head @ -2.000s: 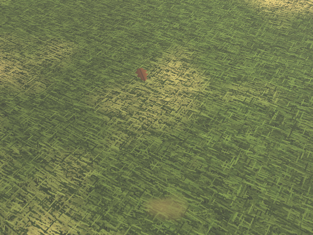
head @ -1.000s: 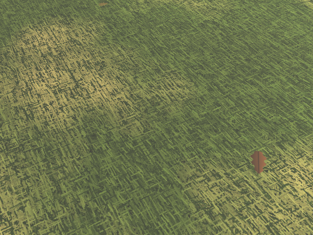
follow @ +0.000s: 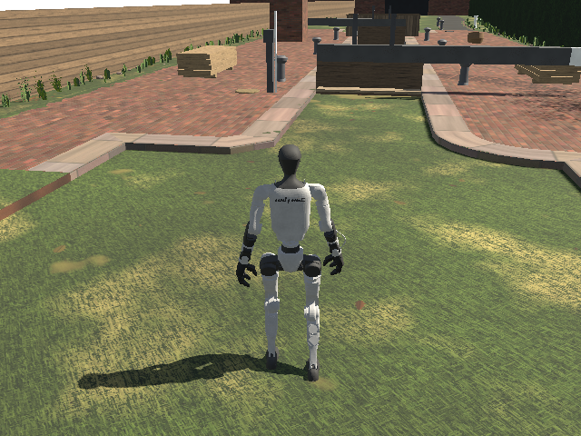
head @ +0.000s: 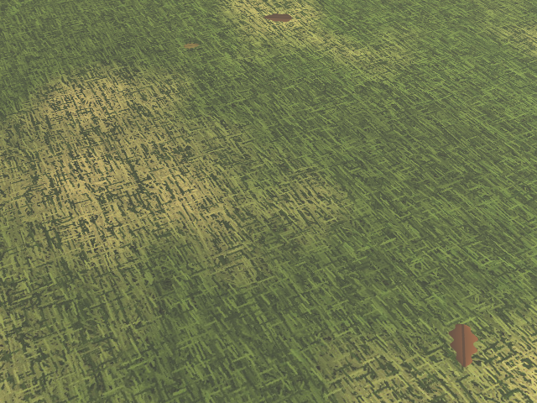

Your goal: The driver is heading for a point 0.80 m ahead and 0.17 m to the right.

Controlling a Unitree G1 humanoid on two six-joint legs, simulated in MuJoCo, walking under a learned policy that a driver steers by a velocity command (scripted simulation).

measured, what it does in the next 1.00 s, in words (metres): walks ahead: right foot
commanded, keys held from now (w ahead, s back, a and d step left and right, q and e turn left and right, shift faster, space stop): w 0.98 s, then w+e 0.02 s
